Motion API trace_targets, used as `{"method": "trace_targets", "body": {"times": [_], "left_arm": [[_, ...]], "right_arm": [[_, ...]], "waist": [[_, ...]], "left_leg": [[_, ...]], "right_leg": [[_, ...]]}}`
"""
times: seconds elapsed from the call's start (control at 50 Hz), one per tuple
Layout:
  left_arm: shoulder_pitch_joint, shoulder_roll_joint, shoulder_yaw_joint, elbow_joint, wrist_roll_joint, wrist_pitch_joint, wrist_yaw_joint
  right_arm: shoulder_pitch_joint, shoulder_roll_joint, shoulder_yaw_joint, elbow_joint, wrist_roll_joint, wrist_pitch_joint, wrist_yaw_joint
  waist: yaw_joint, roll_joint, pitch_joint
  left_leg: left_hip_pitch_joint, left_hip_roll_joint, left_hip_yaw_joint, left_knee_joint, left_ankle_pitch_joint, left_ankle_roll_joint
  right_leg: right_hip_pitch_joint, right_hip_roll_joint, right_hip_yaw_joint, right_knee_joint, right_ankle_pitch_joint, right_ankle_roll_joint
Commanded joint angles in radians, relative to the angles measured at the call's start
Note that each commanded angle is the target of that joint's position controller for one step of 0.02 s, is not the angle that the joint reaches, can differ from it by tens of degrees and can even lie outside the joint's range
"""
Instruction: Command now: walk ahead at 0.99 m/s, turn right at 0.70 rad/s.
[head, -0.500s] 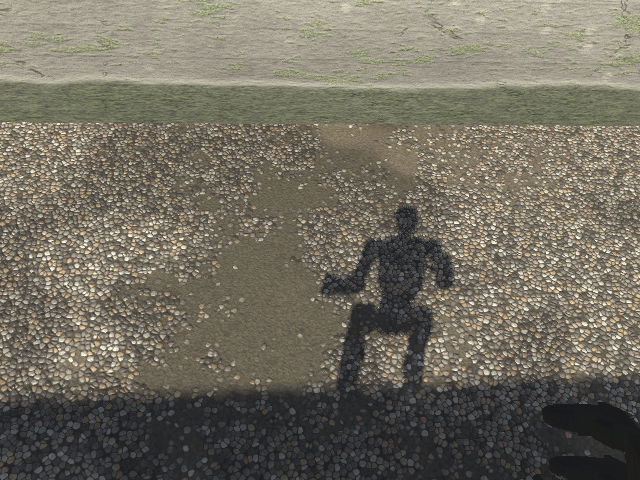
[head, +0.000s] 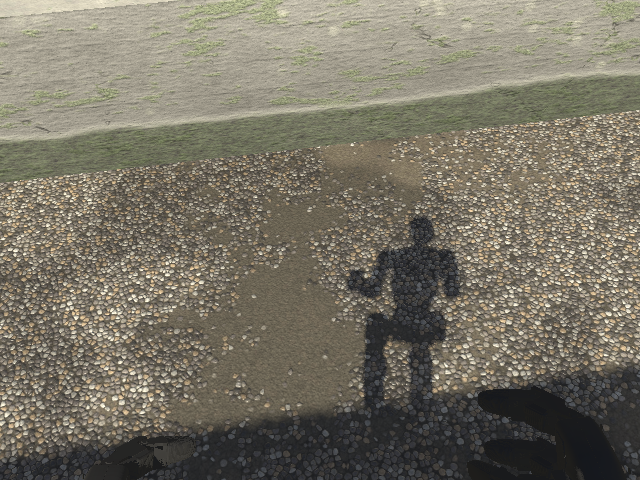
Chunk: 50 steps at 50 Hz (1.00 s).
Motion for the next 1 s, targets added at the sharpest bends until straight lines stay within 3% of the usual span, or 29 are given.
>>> {"method": "trace_targets", "body": {"times": [0.02,0.06,0.1,0.14,0.18,0.22,0.24,0.26,0.3,0.32,0.34,0.36,0.38,0.4,0.44,0.48,0.5,0.52,0.56,0.58,0.6,0.64,0.66,0.74,0.8,0.86,0.9,0.94,1.0], "left_arm": [[-0.133,0.093,0.034,-0.120,-0.005,-0.014,-0.003],[-0.158,0.103,0.039,-0.133,0.015,-0.010,-0.011],[-0.147,0.119,0.049,-0.137,0.017,-0.009,-0.034],[-0.110,0.100,0.043,-0.122,0.020,-0.005,-0.043],[-0.062,0.113,0.046,-0.102,0.006,-0.004,-0.040],[-0.113,0.174,0.056,-0.118,-0.002,-0.009,-0.038],[-0.171,0.178,0.054,-0.146,-0.006,-0.010,-0.036],[-0.238,0.185,0.055,-0.170,-0.003,-0.008,-0.031],[-0.316,0.179,0.062,-0.205,-0.004,-0.002,-0.021],[-0.310,0.148,0.059,-0.215,-0.009,0.003,-0.020],[-0.266,0.114,0.053,-0.204,-0.010,0.006,-0.016],[-0.271,0.150,0.058,-0.197,0.036,-0.001,-0.019],[-0.278,0.135,0.054,-0.203,0.051,-0.011,-0.025],[-0.277,0.111,0.043,-0.208,0.044,-0.021,-0.036],[-0.202,0.059,0.019,-0.178,0.040,-0.020,-0.063],[-0.139,0.079,0.028,-0.148,0.056,0.003,-0.072],[-0.159,0.095,0.029,-0.146,0.052,0.006,-0.073],[-0.155,0.112,0.032,-0.151,0.032,0.007,-0.070],[-0.104,0.154,0.034,-0.138,0.027,0.010,-0.050],[-0.039,0.158,0.039,-0.125,0.041,0.003,-0.040],[0.035,0.162,0.042,-0.100,0.045,-0.006,-0.025],[0.111,0.135,0.041,-0.066,0.057,-0.029,0.003],[0.117,0.114,0.036,-0.056,0.057,-0.042,0.013],[0.042,0.026,0.004,-0.051,0.053,-0.059,0.016],[0.055,0.054,0.006,-0.039,0.055,-0.046,-0.001],[0.059,0.075,0.006,-0.025,0.041,-0.030,0.001],[0.099,0.062,0.000,-0.012,0.028,-0.036,-0.006],[0.078,0.080,0.004,-0.009,0.038,-0.034,-0.009],[0.127,0.093,0.009,0.022,0.048,-0.031,0.006]], "right_arm": [[-0.080,-0.134,-0.051,-0.092,0.002,-0.016,-0.010],[-0.072,-0.146,-0.057,-0.087,0.009,-0.018,-0.017],[-0.061,-0.167,-0.065,-0.080,0.011,-0.030,-0.017],[-0.084,-0.156,-0.062,-0.085,0.012,-0.040,-0.021],[-0.092,-0.140,-0.061,-0.091,0.011,-0.030,-0.020],[-0.071,-0.108,-0.058,-0.106,0.018,-0.013,-0.005],[-0.048,-0.113,-0.063,-0.111,0.017,-0.008,0.007],[0.000,-0.117,-0.067,-0.103,0.012,-0.012,0.015],[0.172,-0.156,-0.082,-0.051,-0.017,-0.026,0.013],[0.272,-0.204,-0.103,-0.016,-0.030,-0.034,0.009],[0.195,-0.248,-0.120,-0.006,-0.032,-0.035,0.001],[0.135,-0.214,-0.107,-0.035,-0.032,-0.041,-0.020],[0.116,-0.171,-0.090,-0.027,-0.032,-0.051,-0.032],[0.096,-0.162,-0.079,-0.016,-0.025,-0.071,-0.028],[0.015,-0.148,-0.064,-0.020,0.013,-0.095,-0.008],[0.014,-0.154,-0.065,-0.017,0.037,-0.088,0.017],[0.057,-0.124,-0.053,-0.014,0.042,-0.077,0.032],[0.062,-0.107,-0.045,-0.021,0.036,-0.066,0.042],[0.114,-0.117,-0.058,-0.020,0.033,-0.047,0.042],[0.119,-0.145,-0.068,-0.019,0.036,-0.039,0.029],[0.103,-0.167,-0.077,-0.025,0.034,-0.033,0.021],[0.119,-0.144,-0.075,-0.012,0.031,-0.029,-0.002],[0.139,-0.132,-0.073,0.001,0.028,-0.028,-0.010],[0.152,-0.101,-0.069,0.039,0.019,0.006,-0.011],[0.135,-0.084,-0.055,0.072,0.029,0.040,0.011],[0.183,-0.052,-0.040,0.113,0.025,0.047,0.028],[0.151,-0.096,-0.042,0.102,0.011,0.028,0.021],[0.114,-0.064,-0.027,0.102,0.020,0.008,0.017],[0.128,-0.071,-0.028,0.109,0.032,-0.019,0.006]], "waist": [[-0.023,0.110,-0.080],[-0.022,0.082,-0.071],[-0.006,0.054,-0.084],[0.020,0.042,-0.109],[0.049,-0.004,-0.143],[0.040,-0.238,-0.122],[0.016,-0.270,-0.110],[-0.020,-0.270,-0.119],[-0.093,-0.170,-0.170],[-0.126,-0.020,-0.199],[-0.085,0.265,-0.175],[-0.077,0.212,-0.175],[-0.059,0.118,-0.178],[-0.028,0.081,-0.176],[0.024,0.041,-0.171],[0.027,0.032,-0.132],[0.007,-0.053,-0.143],[0.038,-0.140,-0.187],[0.048,-0.259,-0.208],[0.080,-0.258,-0.208],[0.102,-0.216,-0.206],[0.093,-0.102,-0.218],[0.074,-0.085,-0.231],[0.002,-0.063,-0.189],[0.012,-0.104,-0.142],[-0.016,-0.070,-0.096],[0.006,0.013,-0.090],[0.023,0.055,-0.056],[0.044,0.045,-0.081]], "left_leg": [[0.136,0.247,-0.253,-0.271,-0.165,-0.080],[0.063,0.288,-0.257,-0.300,-0.200,-0.058],[0.028,0.313,-0.233,-0.280,-0.242,-0.041],[-0.013,0.291,-0.156,-0.234,-0.214,-0.051],[0.026,0.217,-0.017,-0.137,-0.157,-0.092],[0.097,0.093,0.078,0.082,-0.073,-0.108],[0.128,0.050,0.063,0.125,-0.056,-0.108],[0.181,0.040,0.040,0.138,-0.050,-0.101],[0.424,0.083,0.011,0.044,-0.037,-0.055],[0.570,0.200,-0.091,-0.069,-0.124,-0.019],[0.534,0.427,-0.281,-0.132,-0.155,0.023],[0.430,0.497,-0.339,-0.153,-0.052,0.055],[0.329,0.505,-0.331,-0.178,-0.041,0.060],[0.237,0.491,-0.293,-0.194,-0.087,0.047],[-0.046,0.391,-0.133,-0.224,-0.214,-0.006],[-0.120,0.310,-0.045,-0.180,-0.221,-0.024],[-0.123,0.262,0.001,-0.124,-0.150,-0.036],[-0.073,0.191,0.070,-0.041,-0.099,-0.069],[-0.105,0.111,0.100,0.156,-0.168,-0.103],[-0.216,0.102,0.057,0.248,-0.258,-0.112],[-0.314,0.095,-0.002,0.334,-0.321,-0.118],[-0.366,0.102,-0.106,0.467,-0.308,-0.132],[-0.344,0.102,-0.131,0.498,-0.292,-0.138],[-0.149,0.105,-0.141,0.322,-0.180,-0.154],[0.009,0.055,-0.089,0.115,-0.189,-0.121],[0.217,0.053,-0.095,-0.141,-0.001,-0.060],[0.264,0.147,-0.207,-0.155,-0.043,-0.033],[0.085,0.137,-0.209,-0.203,-0.069,-0.029],[0.063,0.134,-0.206,-0.215,0.026,-0.044]], "right_leg": [[-0.159,-0.024,-0.016,-0.008,-0.015,-0.032],[-0.119,-0.041,-0.046,0.038,-0.008,-0.035],[-0.107,-0.050,-0.098,0.090,-0.026,-0.042],[-0.018,-0.060,-0.115,0.059,0.001,-0.054],[-0.013,-0.046,-0.072,-0.018,-0.016,-0.075],[-0.165,-0.073,0.145,-0.207,-0.123,-0.119],[-0.227,-0.069,0.232,-0.261,-0.135,-0.117],[-0.273,-0.063,0.254,-0.286,-0.131,-0.104],[-0.426,-0.004,0.153,-0.253,-0.052,-0.024],[-0.531,0.044,0.045,-0.113,-0.044,0.022],[-0.615,0.002,-0.018,0.143,-0.073,-0.015],[-0.575,-0.067,-0.015,0.229,-0.104,-0.022],[-0.495,-0.088,-0.015,0.235,-0.093,-0.015],[-0.399,-0.118,-0.041,0.227,-0.069,-0.009],[-0.049,-0.111,-0.118,0.107,0.029,-0.002],[0.081,-0.081,-0.181,0.053,0.028,-0.010],[0.123,-0.077,-0.166,0.005,0.043,-0.017],[0.102,-0.104,-0.077,-0.083,-0.009,-0.028],[0.146,-0.201,0.149,-0.251,-0.084,-0.092],[0.237,-0.254,0.222,-0.276,-0.036,-0.135],[0.305,-0.298,0.281,-0.272,0.074,-0.179],[0.318,-0.348,0.277,-0.226,0.323,-0.242],[0.286,-0.350,0.258,-0.229,0.377,-0.250],[0.064,-0.271,0.130,-0.326,0.224,-0.189],[-0.033,-0.205,0.109,-0.393,-0.122,-0.149],[-0.139,-0.196,0.146,-0.438,-0.337,-0.095],[-0.182,-0.153,0.091,-0.431,-0.293,-0.036],[-0.007,-0.128,0.043,-0.397,-0.113,-0.031],[0.101,-0.133,0.031,-0.351,0.006,-0.051]]}}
